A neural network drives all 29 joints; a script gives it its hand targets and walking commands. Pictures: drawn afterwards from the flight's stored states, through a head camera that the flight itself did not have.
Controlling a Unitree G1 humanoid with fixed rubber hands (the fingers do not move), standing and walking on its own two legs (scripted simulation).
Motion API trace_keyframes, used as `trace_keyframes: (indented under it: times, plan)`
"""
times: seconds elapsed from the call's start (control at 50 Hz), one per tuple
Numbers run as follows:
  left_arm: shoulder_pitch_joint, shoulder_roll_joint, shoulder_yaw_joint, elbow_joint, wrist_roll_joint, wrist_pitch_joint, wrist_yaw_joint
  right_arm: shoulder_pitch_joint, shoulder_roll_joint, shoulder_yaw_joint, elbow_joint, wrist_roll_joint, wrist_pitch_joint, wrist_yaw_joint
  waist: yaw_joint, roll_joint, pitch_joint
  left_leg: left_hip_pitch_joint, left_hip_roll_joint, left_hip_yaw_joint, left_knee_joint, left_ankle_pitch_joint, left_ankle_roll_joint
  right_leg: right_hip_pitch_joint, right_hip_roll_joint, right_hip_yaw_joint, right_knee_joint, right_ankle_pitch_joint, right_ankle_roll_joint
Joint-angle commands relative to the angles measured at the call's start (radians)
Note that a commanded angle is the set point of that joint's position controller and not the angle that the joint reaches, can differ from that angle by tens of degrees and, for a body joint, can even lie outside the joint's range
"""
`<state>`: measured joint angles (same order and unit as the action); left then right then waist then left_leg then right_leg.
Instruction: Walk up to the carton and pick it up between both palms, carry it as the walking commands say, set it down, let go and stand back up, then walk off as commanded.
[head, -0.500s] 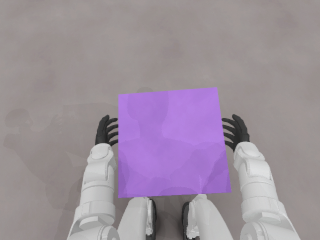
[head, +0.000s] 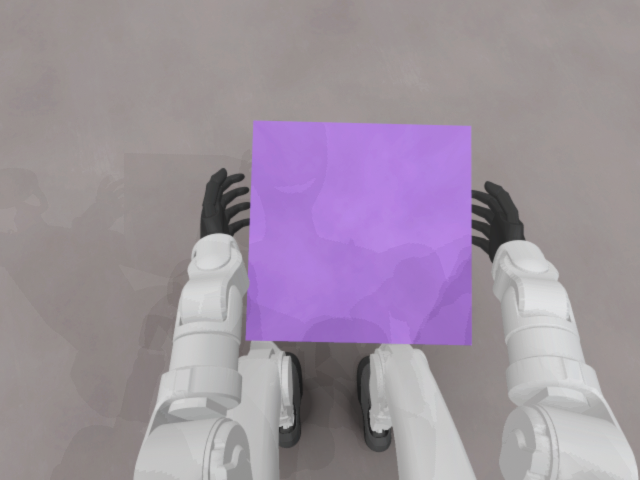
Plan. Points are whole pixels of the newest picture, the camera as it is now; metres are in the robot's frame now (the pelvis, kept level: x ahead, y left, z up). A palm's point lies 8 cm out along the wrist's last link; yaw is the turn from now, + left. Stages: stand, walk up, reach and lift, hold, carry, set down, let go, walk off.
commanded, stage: set down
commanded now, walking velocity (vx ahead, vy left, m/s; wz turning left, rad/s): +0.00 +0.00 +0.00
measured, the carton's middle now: (353, 236) +0.43 -0.04 -0.17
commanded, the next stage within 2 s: none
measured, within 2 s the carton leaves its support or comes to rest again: neither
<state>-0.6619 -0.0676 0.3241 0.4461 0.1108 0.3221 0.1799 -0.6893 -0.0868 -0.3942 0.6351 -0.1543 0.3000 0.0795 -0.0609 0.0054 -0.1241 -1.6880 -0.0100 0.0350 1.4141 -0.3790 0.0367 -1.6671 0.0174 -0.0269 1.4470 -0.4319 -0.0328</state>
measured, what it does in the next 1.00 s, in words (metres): lowers itself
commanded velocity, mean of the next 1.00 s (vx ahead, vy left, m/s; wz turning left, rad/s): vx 0.00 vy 0.00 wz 0.00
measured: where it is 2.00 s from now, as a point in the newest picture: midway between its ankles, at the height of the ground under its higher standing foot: (330, 417)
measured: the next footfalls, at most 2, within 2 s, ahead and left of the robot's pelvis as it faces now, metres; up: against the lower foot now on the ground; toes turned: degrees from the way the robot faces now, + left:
none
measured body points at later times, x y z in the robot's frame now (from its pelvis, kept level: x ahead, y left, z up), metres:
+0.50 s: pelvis +0.01 -0.01 -0.06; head +0.27 -0.03 +0.31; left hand +0.47 +0.14 -0.15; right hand +0.46 -0.21 -0.17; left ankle +0.12 +0.10 -0.55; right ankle +0.10 -0.10 -0.55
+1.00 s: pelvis -0.03 +0.00 -0.13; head +0.33 -0.02 +0.14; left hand +0.48 +0.14 -0.28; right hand +0.49 -0.22 -0.29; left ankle +0.12 +0.10 -0.55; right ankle +0.10 -0.10 -0.55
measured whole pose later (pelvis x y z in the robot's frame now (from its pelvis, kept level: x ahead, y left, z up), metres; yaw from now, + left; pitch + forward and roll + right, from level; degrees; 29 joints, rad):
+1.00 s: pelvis -0.03 +0.00 -0.13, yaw -1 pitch +33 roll +1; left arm -1.08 0.05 0.33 0.47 -0.04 0.27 0.28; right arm -1.17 -0.29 -0.26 0.64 -0.03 0.33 -0.04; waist -0.01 0.01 0.37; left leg -2.01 -0.03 0.03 1.89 -0.46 0.01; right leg -2.00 0.03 -0.03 1.93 -0.51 -0.04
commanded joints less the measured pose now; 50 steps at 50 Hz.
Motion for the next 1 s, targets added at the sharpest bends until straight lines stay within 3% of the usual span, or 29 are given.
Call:
trace_keyframes:
  times: [0.0,0.02,0.08,0.1,0.12,0.14,0.18,0.2,0.22,0.26,0.3,0.32,0.42,0.44,0.48,0.5,0.58,0.6,0.62,0.64,0.66,0.74,0.8,0.84,0.86,0.9,0.92,0.96,0.98]
  plan:
    - [-0.849,-0.908,-0.580,0.087,-0.137,0.006,-0.331,-1.046,0.825,0.647,-0.305,0.308,-0.028,0.250,0.020,-0.008,-1.179,0.550,-0.151,-0.057,-0.004,-0.019,-0.006,0.486,0.102,0.068,-0.121,0.001,0.021]
    - [-0.845,-0.876,-0.550,0.093,-0.114,0.003,-0.339,-1.107,0.861,0.694,-0.329,0.352,-0.026,0.238,0.094,0.001,-1.180,0.519,-0.150,-0.037,0.014,-0.028,0.005,0.491,0.096,0.103,-0.122,-0.061,0.035]
    - [-0.917,-0.861,-0.563,0.047,-0.133,0.002,-0.356,-1.085,0.913,0.720,-0.333,0.374,0.008,0.214,0.110,-0.071,-1.363,0.456,-0.151,0.002,0.099,0.062,-0.007,0.669,0.095,0.158,-0.103,0.031,0.047]
    - [-0.850,-0.891,-0.554,0.107,-0.137,0.013,-0.367,-1.078,0.885,0.737,-0.354,0.354,0.002,0.194,0.054,-0.091,-1.356,0.368,-0.155,-0.004,0.132,0.052,-0.005,0.699,0.097,0.156,-0.101,0.008,0.046]
    - [-0.885,-0.841,-0.533,0.072,-0.129,0.005,-0.379,-1.091,0.964,0.755,-0.316,0.379,0.013,0.188,0.124,-0.098,-1.391,0.347,-0.158,0.023,0.143,0.065,-0.012,0.733,0.100,0.165,-0.096,-0.009,0.065]
    - [-0.938,-0.844,-0.561,0.050,-0.156,0.002,-0.392,-1.088,0.936,0.734,-0.359,0.367,0.011,0.174,0.054,-0.116,-1.423,0.337,-0.156,-0.003,0.150,0.086,0.000,0.730,0.101,0.158,-0.082,0.048,0.069]
    - [-0.885,-0.885,-0.522,0.128,-0.161,0.015,-0.401,-1.082,0.951,0.737,-0.312,0.356,0.018,0.164,0.077,-0.121,-1.348,0.287,-0.153,0.002,0.136,0.062,-0.004,0.721,0.089,0.158,-0.070,0.055,0.063]
    - [-0.905,-0.880,-0.544,0.093,-0.192,0.011,-0.408,-0.992,0.958,0.698,-0.265,0.329,0.020,0.161,0.043,-0.124,-1.311,0.289,-0.154,0.005,0.142,0.066,-0.015,0.687,0.089,0.149,-0.076,0.056,0.059]
    - [-0.894,-0.870,-0.496,0.096,-0.161,0.004,-0.417,-1.017,0.956,0.706,-0.262,0.340,0.017,0.159,0.086,-0.090,-1.293,0.231,-0.152,0.011,0.158,0.090,-0.015,0.689,0.089,0.174,-0.056,0.098,0.055]
    - [-0.884,-0.877,-0.500,0.136,-0.197,0.006,-0.424,-0.992,0.941,0.666,-0.242,0.307,0.011,0.153,0.026,-0.089,-1.249,0.209,-0.151,0.004,0.154,0.063,-0.017,0.656,0.088,0.138,-0.037,0.122,0.055]
    - [-0.888,-0.884,-0.489,0.134,-0.195,-0.005,-0.420,-1.007,0.935,0.654,-0.258,0.311,-0.013,0.145,0.018,-0.096,-1.251,0.228,-0.158,-0.007,0.178,0.144,-0.007,0.605,0.093,0.126,-0.011,0.225,0.052]
    - [-0.846,-0.866,-0.497,0.154,-0.171,-0.010,-0.417,-1.026,0.956,0.666,-0.254,0.342,-0.023,0.146,0.073,-0.024,-1.244,0.230,-0.157,0.014,0.169,0.129,-0.011,0.598,0.092,0.128,-0.002,0.219,0.054]
    - [-0.763,-0.839,-0.449,0.180,-0.162,-0.048,-0.392,-0.931,0.885,0.638,-0.186,0.280,-0.052,0.153,0.039,-0.063,-1.208,0.174,-0.161,-0.010,0.184,0.192,-0.028,0.491,0.103,0.086,0.082,0.323,0.050]
    - [-0.760,-0.842,-0.478,0.176,-0.164,-0.053,-0.389,-0.911,0.875,0.624,-0.201,0.289,-0.064,0.151,0.037,0.014,-1.193,0.153,-0.156,-0.003,0.187,0.199,-0.029,0.472,0.103,0.100,0.086,0.361,0.042]
    - [-0.777,-0.813,-0.470,0.185,-0.177,-0.056,-0.386,-0.904,0.816,0.596,-0.186,0.281,-0.073,0.147,0.003,-0.014,-1.142,0.126,-0.157,-0.006,0.200,0.183,-0.031,0.429,0.095,0.099,0.081,0.331,0.043]
    - [-0.760,-0.813,-0.484,0.165,-0.183,-0.069,-0.379,-0.946,0.834,0.634,-0.197,0.312,-0.080,0.153,0.055,-0.012,-1.188,0.176,-0.168,-0.002,0.199,0.236,-0.036,0.427,0.102,0.081,0.104,0.369,0.046]
    - [-0.842,-0.848,-0.546,0.089,-0.222,-0.077,-0.334,-0.938,0.724,0.604,-0.187,0.289,-0.094,0.149,-0.050,0.018,-1.247,0.222,-0.164,-0.031,0.244,0.250,-0.055,0.339,0.109,0.049,0.156,0.351,0.031]
    - [-0.858,-0.827,-0.535,0.080,-0.201,-0.078,-0.328,-0.952,0.726,0.611,-0.181,0.316,-0.092,0.158,0.014,0.073,-1.233,0.265,-0.163,-0.031,0.235,0.265,-0.052,0.284,0.109,0.051,0.164,0.334,0.028]
    - [-0.909,-0.817,-0.562,0.006,-0.240,-0.088,-0.307,-0.987,0.719,0.624,-0.226,0.335,-0.097,0.159,-0.018,0.051,-1.266,0.307,-0.158,-0.043,0.246,0.257,-0.045,0.288,0.111,0.048,0.173,0.325,0.023]
    - [-0.917,-0.775,-0.557,0.016,-0.218,-0.088,-0.306,-0.960,0.732,0.644,-0.176,0.339,-0.094,0.158,0.044,0.090,-1.249,0.257,-0.167,-0.010,0.263,0.267,-0.059,0.311,0.105,0.071,0.172,0.353,0.025]
    - [-0.932,-0.767,-0.559,0.007,-0.228,-0.092,-0.293,-1.003,0.685,0.627,-0.212,0.335,-0.102,0.157,0.001,0.046,-1.246,0.280,-0.161,-0.039,0.272,0.250,-0.048,0.244,0.108,0.050,0.194,0.308,0.031]
    - [-1.010,-0.789,-0.629,-0.084,-0.266,-0.063,-0.241,-1.136,0.599,0.649,-0.356,0.397,-0.105,0.155,-0.005,0.078,-1.412,0.441,-0.156,-0.037,0.306,0.207,-0.057,0.247,0.107,0.018,0.233,0.248,0.013]
    - [-1.156,-0.710,-0.656,-0.208,-0.297,-0.062,-0.203,-1.212,0.529,0.638,-0.368,0.431,-0.096,0.153,0.015,0.126,-1.525,0.556,-0.154,-0.051,0.334,0.212,-0.057,0.204,0.099,0.011,0.301,0.223,0.002]
    - [-1.204,-0.645,-0.636,-0.213,-0.305,-0.056,-0.180,-1.138,0.506,0.593,-0.273,0.390,-0.068,0.142,-0.027,0.070,-1.492,0.507,-0.153,-0.048,0.337,0.157,-0.060,0.236,0.099,-0.001,0.293,0.197,0.008]
    - [-1.209,-0.628,-0.644,-0.210,-0.303,-0.038,-0.175,-1.183,0.514,0.608,-0.277,0.434,-0.055,0.138,0.013,0.099,-1.504,0.574,-0.144,-0.043,0.333,0.097,-0.053,0.216,0.096,-0.003,0.290,0.124,0.014]
    - [-1.251,-0.615,-0.632,-0.183,-0.308,-0.021,-0.176,-1.163,0.522,0.601,-0.222,0.397,-0.030,0.127,-0.001,0.027,-1.514,0.506,-0.139,-0.015,0.363,0.048,-0.055,0.273,0.089,0.001,0.280,0.084,0.017]
    - [-1.212,-0.588,-0.602,-0.167,-0.281,-0.019,-0.175,-1.201,0.496,0.608,-0.231,0.414,-0.034,0.130,0.044,0.080,-1.557,0.559,-0.126,-0.005,0.386,0.070,-0.055,0.270,0.089,0.013,0.307,0.087,0.013]
    - [-1.287,-0.610,-0.674,-0.239,-0.344,-0.010,-0.172,-1.191,0.528,0.638,-0.267,0.421,-0.022,0.122,-0.020,0.010,-1.761,0.644,-0.135,-0.021,0.398,0.136,-0.049,0.407,0.095,-0.011,0.338,0.178,0.019]
    - [-1.305,-0.573,-0.678,-0.282,-0.357,-0.017,-0.175,-1.236,0.517,0.675,-0.320,0.454,-0.023,0.113,0.022,0.023,-1.814,0.618,-0.129,0.002,0.442,0.177,-0.053,0.426,0.091,0.019,0.350,0.213,0.018]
